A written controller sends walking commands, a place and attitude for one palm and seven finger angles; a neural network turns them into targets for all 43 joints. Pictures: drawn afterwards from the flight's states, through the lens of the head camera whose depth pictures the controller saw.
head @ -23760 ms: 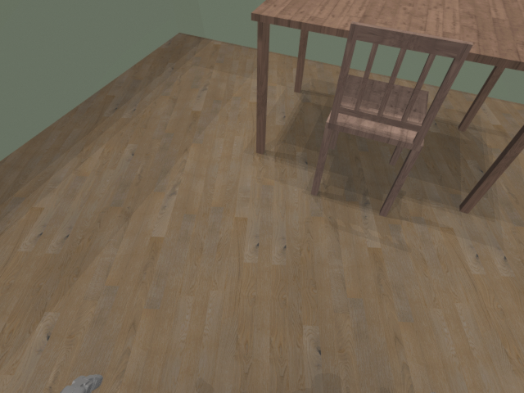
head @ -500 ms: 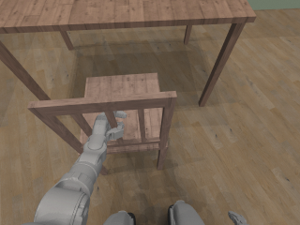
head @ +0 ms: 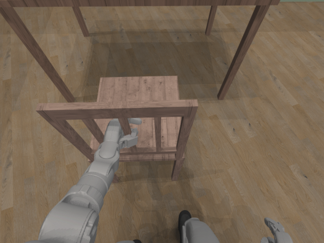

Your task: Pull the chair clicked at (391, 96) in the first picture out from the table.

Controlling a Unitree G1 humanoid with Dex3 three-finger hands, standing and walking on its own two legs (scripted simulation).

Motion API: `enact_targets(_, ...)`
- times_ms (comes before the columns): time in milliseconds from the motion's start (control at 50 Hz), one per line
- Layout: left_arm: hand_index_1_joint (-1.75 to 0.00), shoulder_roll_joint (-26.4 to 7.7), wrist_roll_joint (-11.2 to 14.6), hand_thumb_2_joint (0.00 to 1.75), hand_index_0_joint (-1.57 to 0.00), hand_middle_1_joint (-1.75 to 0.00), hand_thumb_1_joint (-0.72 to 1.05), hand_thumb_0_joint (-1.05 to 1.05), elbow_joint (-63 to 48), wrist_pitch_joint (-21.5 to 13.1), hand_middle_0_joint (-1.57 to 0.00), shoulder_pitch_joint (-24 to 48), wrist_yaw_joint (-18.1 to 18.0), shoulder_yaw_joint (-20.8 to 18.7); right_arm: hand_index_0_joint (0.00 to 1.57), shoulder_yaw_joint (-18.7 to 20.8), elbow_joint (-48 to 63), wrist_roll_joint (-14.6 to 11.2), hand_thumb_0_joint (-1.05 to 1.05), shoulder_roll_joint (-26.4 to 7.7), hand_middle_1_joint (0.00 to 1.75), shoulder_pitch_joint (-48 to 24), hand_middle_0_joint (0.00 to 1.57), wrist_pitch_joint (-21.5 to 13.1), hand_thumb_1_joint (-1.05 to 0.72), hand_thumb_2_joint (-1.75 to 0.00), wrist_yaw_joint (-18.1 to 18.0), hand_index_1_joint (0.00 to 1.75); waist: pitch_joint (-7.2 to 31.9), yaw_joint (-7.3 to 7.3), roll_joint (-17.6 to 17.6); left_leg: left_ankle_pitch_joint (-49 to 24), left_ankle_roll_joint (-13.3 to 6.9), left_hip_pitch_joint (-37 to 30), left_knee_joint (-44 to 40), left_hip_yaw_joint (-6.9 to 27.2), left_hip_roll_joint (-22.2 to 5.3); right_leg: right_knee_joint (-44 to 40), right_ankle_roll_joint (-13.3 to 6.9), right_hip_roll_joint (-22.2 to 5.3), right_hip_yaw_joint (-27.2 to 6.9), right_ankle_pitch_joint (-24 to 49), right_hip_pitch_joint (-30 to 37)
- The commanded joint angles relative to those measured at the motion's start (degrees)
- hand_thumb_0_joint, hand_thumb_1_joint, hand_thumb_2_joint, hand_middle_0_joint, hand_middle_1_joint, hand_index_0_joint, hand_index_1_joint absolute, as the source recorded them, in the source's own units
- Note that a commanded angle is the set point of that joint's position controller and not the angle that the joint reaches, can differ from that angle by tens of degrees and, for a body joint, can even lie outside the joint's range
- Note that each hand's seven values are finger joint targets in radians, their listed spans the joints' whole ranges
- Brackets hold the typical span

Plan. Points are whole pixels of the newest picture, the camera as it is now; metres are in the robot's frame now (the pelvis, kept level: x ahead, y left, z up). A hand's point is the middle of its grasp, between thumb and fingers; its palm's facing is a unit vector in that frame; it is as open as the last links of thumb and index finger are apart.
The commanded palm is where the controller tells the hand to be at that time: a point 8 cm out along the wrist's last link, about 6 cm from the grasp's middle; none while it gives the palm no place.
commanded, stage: step backward, pulling the chair out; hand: left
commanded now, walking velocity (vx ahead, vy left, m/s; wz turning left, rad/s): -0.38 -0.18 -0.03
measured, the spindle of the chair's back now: (129, 135) +0.40 +0.10 -0.10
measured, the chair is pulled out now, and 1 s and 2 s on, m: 0.40 0.64 0.66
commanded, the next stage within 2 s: stop walking, hand still on the chair in 0.50 s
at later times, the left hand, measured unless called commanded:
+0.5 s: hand (132, 179) +0.26 +0.08 -0.06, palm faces -0.07 -0.99 -0.16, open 5.0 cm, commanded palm +0.26 +0.13 -0.07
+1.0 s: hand (125, 234) +0.15 +0.08 -0.06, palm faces -0.07 -0.99 -0.16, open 5.0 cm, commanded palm +0.13 +0.14 -0.05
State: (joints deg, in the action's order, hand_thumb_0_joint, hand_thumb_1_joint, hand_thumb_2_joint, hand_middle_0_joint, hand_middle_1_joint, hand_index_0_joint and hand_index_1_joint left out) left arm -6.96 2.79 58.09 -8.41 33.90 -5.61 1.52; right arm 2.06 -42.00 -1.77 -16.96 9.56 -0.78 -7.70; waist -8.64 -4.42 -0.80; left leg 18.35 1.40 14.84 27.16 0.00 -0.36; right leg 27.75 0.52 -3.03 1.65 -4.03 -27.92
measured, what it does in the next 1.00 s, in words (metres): walks backwards: right foot, then left foot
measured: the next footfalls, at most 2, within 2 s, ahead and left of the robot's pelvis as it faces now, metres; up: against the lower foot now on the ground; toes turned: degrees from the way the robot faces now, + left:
right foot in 0.18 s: +0.03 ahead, -0.12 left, +0.00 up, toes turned -2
left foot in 0.52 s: -0.13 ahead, +0.13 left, +0.00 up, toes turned +1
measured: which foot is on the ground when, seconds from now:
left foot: down 0.00-0.22, up 0.24-0.50, down 0.52-1.00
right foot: down 0.00-0.00, up 0.02-0.16, down 0.18-0.54, up 0.56-0.68, down 0.70-1.00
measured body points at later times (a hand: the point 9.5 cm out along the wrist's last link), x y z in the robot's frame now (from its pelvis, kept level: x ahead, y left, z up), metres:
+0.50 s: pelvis -0.12 -0.01 +0.00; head -0.02 -0.03 +0.44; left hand +0.26 +0.13 -0.05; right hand -0.04 -0.30 -0.14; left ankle -0.17 +0.13 -0.73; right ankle -0.01 -0.12 -0.73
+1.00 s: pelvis -0.16 -0.01 +0.01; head -0.13 -0.03 +0.45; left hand +0.15 +0.14 -0.04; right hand -0.07 -0.27 -0.12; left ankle -0.17 +0.13 -0.73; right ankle -0.12 -0.12 -0.73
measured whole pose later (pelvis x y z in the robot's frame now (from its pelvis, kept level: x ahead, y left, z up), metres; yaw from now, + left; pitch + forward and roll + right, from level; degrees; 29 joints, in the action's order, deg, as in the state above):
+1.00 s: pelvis -0.16 -0.01 +0.01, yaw -1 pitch +0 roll +0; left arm -4.7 2.7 52.0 -7.0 16.4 -4.9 2.5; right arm -0.6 -41.7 -1.1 -13.9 13.6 -0.4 -6.7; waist -3.7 -2.7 2.6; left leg 15.4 1.9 11.1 26.6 -1.0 -2.2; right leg 27.2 -0.4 -0.4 0.8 -10.6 -16.7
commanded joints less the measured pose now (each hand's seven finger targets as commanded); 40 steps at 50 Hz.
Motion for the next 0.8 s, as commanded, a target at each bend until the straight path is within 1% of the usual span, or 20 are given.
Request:
enact_targets(0,-1.45,-4.0,-1.7,0.9,-0.5,-1.45,0.9,0.0,-14.3,-5.5,-0.5,20.3,1.3,0.9,0.2,1.6,5.6,2.5,0.0,-3.7,0.3,4.8,0.2,-1.3,-0.9,-0.9,1.3,0.3,27.4,0.51,18.7,-50.9,-5.3,-14.1,-3.2,9.4,-17.0,16.3,0.1,1.0,-1.2,-15.0,6.1)
enact_targets(40,-1.45,-4.5,-1.7,0.9,-0.5,-1.45,0.9,0.0,-12.4,-6.3,-0.5,21.2,1.1,-0.4,0.2,2.2,4.5,2.5,0.0,-3.8,0.3,6.8,0.2,-1.5,-0.9,-0.9,2.3,0.3,26.4,0.78,13.6,-61.9,-8.1,-22.4,1.3,10.4,-18.9,15.8,-0.5,2.3,-2.3,-18.2,1.2)
enact_targets(60,-1.45,-4.1,-2.1,0.9,-0.5,-1.45,0.9,0.0,-10.3,-6.5,-0.5,21.6,1.2,-0.1,0.2,2.3,3.8,2.3,0.0,-3.9,0.3,7.6,0.2,-1.7,-0.9,-0.9,2.8,0.3,25.9,0.36,11.1,-65.6,-7.2,-25.7,3.7,9.4,-18.1,11.7,-0.5,2.4,-2.0,-16.0,0.9)
enact_targets(140,-1.45,-6.9,-3.2,0.9,-0.5,-1.45,0.9,0.0,-5.3,-8.3,-0.5,22.8,1.5,-1.8,0.2,2.0,0.8,1.8,0.0,-4.0,0.3,7.8,0.2,-3.1,-0.9,-0.9,3.0,0.3,24.5,0.22,10.7,-54.2,-4.0,-16.5,7.8,6.3,-14.9,-0.1,-0.8,1.4,-2.6,1.7,12.1)
enact_targets(180,-1.45,-9.0,-3.2,0.9,-0.5,-1.45,0.9,0.0,-4.3,-9.0,-0.5,21.7,1.4,-2.5,0.2,1.7,0.1,1.3,0.0,-3.5,0.3,7.1,0.2,-3.4,-0.9,-0.9,2.5,0.3,24.0,0.69,5.9,-30.6,-0.3,-3.2,11.0,2.2,-9.9,-2.2,-2.1,-4.1,-6.4,23.4,19.5)
enact_targets(200,-1.45,-12.5,-2.1,0.9,-0.5,-1.45,0.9,0.0,-3.8,-9.0,-0.5,20.6,1.0,-4.8,0.2,2.5,-0.3,0.1,0.0,-3.7,0.3,8.0,0.2,-3.9,-0.9,-0.9,1.7,0.3,28.5,0.78,-7.4,-5.4,1.9,3.6,17.2,0.0,-4.4,-2.2,-5.2,-10.2,-13.1,36.0,26.1)
enact_targets(220,-1.45,-14.5,-1.6,0.9,-0.5,-1.45,0.9,0.0,-1.2,-7.9,-0.5,16.2,0.9,-6.2,0.2,2.7,0.2,-0.4,0.0,-4.3,0.3,6.3,0.2,-4.6,-0.9,-0.9,1.3,0.3,30.2,2.73,-12.2,11.5,2.1,7.9,25.1,3.0,-1.2,-2.8,-8.4,-15.3,-17.1,41.7,27.4)
enact_targets(240,-1.45,-13.7,-1.7,0.9,-0.5,-1.45,0.9,0.0,-0.3,-7.1,-0.5,16.0,1.0,-6.2,0.2,2.2,0.5,-0.3,0.0,-3.3,0.3,3.9,0.2,-5.3,-0.9,-0.9,1.3,0.3,29.5,3.96,-10.6,15.2,1.8,10.3,30.9,6.1,-1.2,-2.6,-10.1,-18.2,-18.2,37.6,25.1)
enact_targets(280,-1.45,-12.0,-2.0,0.9,-0.5,-1.45,0.9,0.0,-2.0,-6.6,-0.5,17.5,0.8,-5.6,0.2,0.6,-0.1,0.3,0.0,-2.2,0.3,2.8,0.2,-5.5,-0.9,-0.9,1.3,0.3,30.6,3.34,-4.9,13.6,2.2,10.3,31.5,6.7,-1.3,-2.1,-10.4,-17.2,-14.5,32.0,24.9)
enact_targets(440,-1.45,-8.7,-0.4,0.9,-0.5,-1.45,0.9,0.0,-2.4,-3.9,-0.5,12.6,0.4,-2.9,0.2,0.0,1.6,-0.3,0.0,-4.6,0.3,7.3,0.2,-4.3,-0.9,-0.9,-0.2,0.3,30.4,2.39,-7.7,3.4,1.1,-3.0,1.1,-1.5,-1.4,-6.0,-4.8,-11.3,-8.8,11.5,22.2)
enact_targets(480,-1.45,-7.4,0.0,0.9,-0.5,-1.45,0.9,0.0,-4.3,-4.4,-0.5,13.8,0.9,-1.4,0.2,0.8,2.6,-0.5,0.0,-6.0,0.3,7.8,0.2,-3.8,-0.9,-0.9,-0.4,0.3,29.2,1.69,-1.8,-10.2,-1.0,-7.8,-9.3,-0.4,-6.7,-1.1,-0.6,-5.6,-4.9,3.7,18.5)
enact_targets(500,-1.45,-5.9,0.0,0.9,-0.5,-1.45,0.9,0.0,-5.2,-4.7,-0.5,14.5,1.4,-0.7,0.2,1.5,3.7,-0.5,0.0,-7.4,0.3,7.9,0.2,-3.4,-0.9,-0.9,-0.1,0.3,28.1,2.17,4.5,-17.8,-3.2,-7.9,-8.9,3.9,-11.6,2.4,1.2,-1.2,-2.4,0.2,15.6)
enact_targets(520,-1.45,-5.3,0.1,0.9,-0.5,-1.45,0.9,0.0,-9.5,-5.5,-0.5,18.2,1.6,0.1,0.2,1.5,4.6,0.5,0.0,-6.5,0.3,6.2,0.2,-3.4,-0.9,-0.9,0.2,0.3,26.6,2.23,15.6,-25.0,-6.4,-7.9,-9.5,7.7,-16.5,10.8,1.3,0.9,-0.5,-6.3,12.4)
enact_targets(540,-1.45,-4.8,-0.3,0.9,-0.5,-1.45,0.9,0.0,-10.7,-5.4,-0.5,20.9,1.8,0.2,0.2,1.0,5.7,1.5,0.0,-5.0,0.3,4.8,0.2,-3.3,-0.9,-0.9,0.7,0.3,24.1,2.11,20.7,-31.0,-8.7,-5.8,-8.9,12.0,-20.1,19.2,0.6,1.2,-1.3,-18.4,9.1)
enact_targets(560,-1.45,-4.9,-0.5,0.9,-0.5,-1.45,0.9,0.0,-10.1,-5.2,-0.5,21.5,1.6,-0.6,0.2,0.9,5.2,1.8,0.0,-4.5,0.3,5.3,0.2,-3.1,-0.9,-0.9,1.1,0.3,21.8,2.15,17.4,-40.6,-10.3,-8.4,-6.3,11.6,-21.0,22.6,0.1,1.8,-2.4,-21.4,6.2)
enact_targets(600,-1.45,-5.9,-0.6,0.9,-0.5,-1.45,0.9,0.0,-17.9,-5.9,-0.5,19.4,2.1,-0.8,0.2,2.1,6.6,1.0,0.0,-5.1,0.3,7.8,0.2,-2.9,-0.9,-0.9,2.8,0.3,23.5,2.64,10.6,-55.0,-7.8,-20.9,2.1,8.4,-19.0,10.6,-1.0,1.5,-2.5,-16.6,5.4)
enact_targets(640,-1.45,-4.5,-1.2,0.9,-0.5,-1.45,0.9,0.0,-16.7,-4.4,-0.5,13.5,2.5,0.6,0.2,1.4,7.4,0.7,0.0,-5.4,0.3,7.3,0.2,-2.9,-0.9,-0.9,3.1,0.3,23.2,2.32,9.2,-49.0,-5.2,-18.8,4.9,5.8,-15.9,-1.2,-0.8,2.1,-0.7,-6.2,13.5)
enact_targets(700,-1.45,-5.7,-2.1,0.9,-0.5,-1.45,0.9,0.0,-19.2,-4.0,-0.5,9.0,2.4,0.7,0.2,0.4,8.7,0.5,0.0,-3.9,0.3,5.6,0.2,-3.6,-0.9,-0.9,2.5,0.3,21.6,1.89,7.9,-20.8,-1.6,-4.5,2.8,1.4,-9.3,-4.1,-1.9,-3.1,-3.5,11.2,24.0)
enact_targets(740,-1.45,-10.5,-0.8,0.9,-0.5,-1.45,0.9,0.0,-17.2,-2.3,-0.5,4.1,1.3,-3.1,0.2,1.2,7.4,-0.3,0.0,-4.2,0.3,6.6,0.2,-2.6,-0.9,-0.9,1.6,0.3,27.2,2.27,-6.1,-6.6,0.0,-2.7,4.8,-0.7,-5.2,-4.0,-4.7,-7.9,-11.2,12.1,27.9)
enact_targets(780,-1.45,-9.3,-0.7,0.9,-0.5,-1.45,0.9,0.0,-19.0,-2.2,-0.5,4.0,1.2,-2.3,0.2,0.2,7.5,0.1,0.0,-2.9,0.3,4.6,0.2,-2.6,-0.9,-0.9,1.2,0.3,26.1,2.66,-6.4,5.4,-0.6,-1.7,5.3,-0.2,-2.5,-7.7,-5.2,-10.1,-12.6,3.0,25.1)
